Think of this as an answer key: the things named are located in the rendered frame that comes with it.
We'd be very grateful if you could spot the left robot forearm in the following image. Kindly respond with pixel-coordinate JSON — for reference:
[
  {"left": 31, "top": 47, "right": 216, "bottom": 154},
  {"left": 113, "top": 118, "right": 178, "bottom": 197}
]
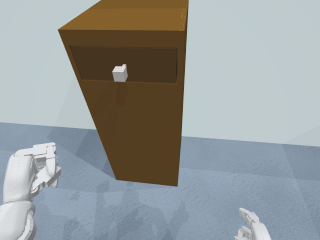
[{"left": 0, "top": 200, "right": 37, "bottom": 240}]

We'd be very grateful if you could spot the right robot hand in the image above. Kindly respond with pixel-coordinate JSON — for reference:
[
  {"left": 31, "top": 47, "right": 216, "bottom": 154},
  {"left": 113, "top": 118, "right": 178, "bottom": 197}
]
[{"left": 234, "top": 208, "right": 272, "bottom": 240}]

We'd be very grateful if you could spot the drawer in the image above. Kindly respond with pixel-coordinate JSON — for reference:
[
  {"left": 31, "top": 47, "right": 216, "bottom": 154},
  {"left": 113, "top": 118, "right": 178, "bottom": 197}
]
[{"left": 71, "top": 45, "right": 178, "bottom": 84}]

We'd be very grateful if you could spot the cabinet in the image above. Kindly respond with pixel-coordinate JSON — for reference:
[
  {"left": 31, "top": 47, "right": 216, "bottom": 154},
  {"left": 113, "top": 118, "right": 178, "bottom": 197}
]
[{"left": 58, "top": 0, "right": 189, "bottom": 187}]

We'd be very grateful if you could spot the left robot hand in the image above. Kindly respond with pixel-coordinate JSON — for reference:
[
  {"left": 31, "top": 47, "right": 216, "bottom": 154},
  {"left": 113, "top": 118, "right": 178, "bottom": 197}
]
[{"left": 3, "top": 142, "right": 61, "bottom": 204}]

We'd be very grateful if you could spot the handle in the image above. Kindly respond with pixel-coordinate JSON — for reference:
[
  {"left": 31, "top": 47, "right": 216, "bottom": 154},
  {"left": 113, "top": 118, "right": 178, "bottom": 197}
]
[{"left": 112, "top": 64, "right": 128, "bottom": 82}]

